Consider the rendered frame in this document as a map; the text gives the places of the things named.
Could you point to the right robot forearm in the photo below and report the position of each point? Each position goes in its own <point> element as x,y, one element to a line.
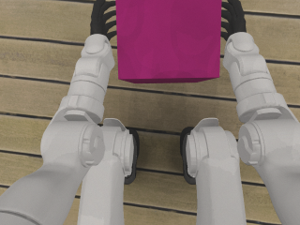
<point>252,84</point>

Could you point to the robot left upper arm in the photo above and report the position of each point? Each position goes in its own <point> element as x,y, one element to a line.
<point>44,197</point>

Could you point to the robot right hand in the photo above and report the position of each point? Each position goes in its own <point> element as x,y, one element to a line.
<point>236,18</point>

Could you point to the robot right upper arm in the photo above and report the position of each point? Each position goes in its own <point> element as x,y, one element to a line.
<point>272,147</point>

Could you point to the left robot forearm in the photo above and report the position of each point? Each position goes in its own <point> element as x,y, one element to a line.
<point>88,86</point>

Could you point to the carton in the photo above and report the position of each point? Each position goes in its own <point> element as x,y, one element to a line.
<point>168,41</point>

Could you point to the right robot thigh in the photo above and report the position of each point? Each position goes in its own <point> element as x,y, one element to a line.
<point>220,199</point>

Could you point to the robot left hand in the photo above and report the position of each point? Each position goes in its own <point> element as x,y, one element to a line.
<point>98,23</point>

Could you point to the right robot shin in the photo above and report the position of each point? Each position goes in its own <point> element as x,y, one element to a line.
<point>213,122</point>

